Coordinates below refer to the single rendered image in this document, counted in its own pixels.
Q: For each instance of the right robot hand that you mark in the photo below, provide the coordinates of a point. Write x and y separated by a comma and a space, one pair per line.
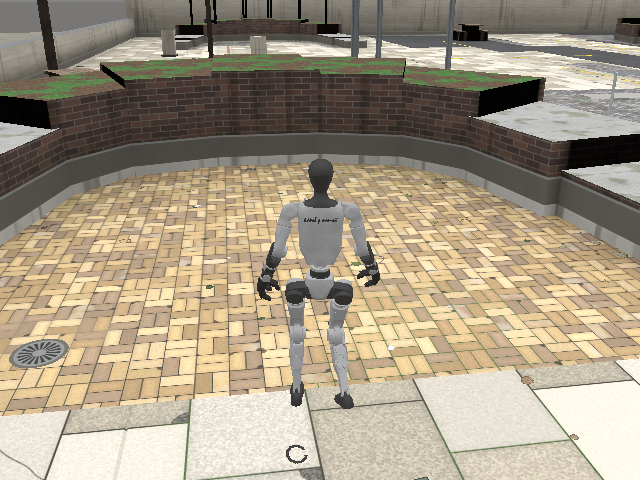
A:
375, 277

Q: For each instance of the robot right forearm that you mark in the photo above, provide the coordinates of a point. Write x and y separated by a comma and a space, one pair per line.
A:
370, 262

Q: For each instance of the left robot hand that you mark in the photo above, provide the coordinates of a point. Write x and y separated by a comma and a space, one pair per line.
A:
261, 286

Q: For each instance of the robot left forearm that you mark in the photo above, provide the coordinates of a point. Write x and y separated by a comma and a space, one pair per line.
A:
270, 266

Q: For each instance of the right robot upper arm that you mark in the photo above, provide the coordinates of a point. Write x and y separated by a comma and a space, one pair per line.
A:
352, 212

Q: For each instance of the robot head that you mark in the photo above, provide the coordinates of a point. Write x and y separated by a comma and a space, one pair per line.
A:
320, 174

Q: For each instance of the left robot upper arm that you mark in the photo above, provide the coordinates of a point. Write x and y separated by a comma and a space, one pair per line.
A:
288, 212

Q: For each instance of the robot right foot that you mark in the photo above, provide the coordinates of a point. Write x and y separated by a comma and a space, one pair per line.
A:
346, 402

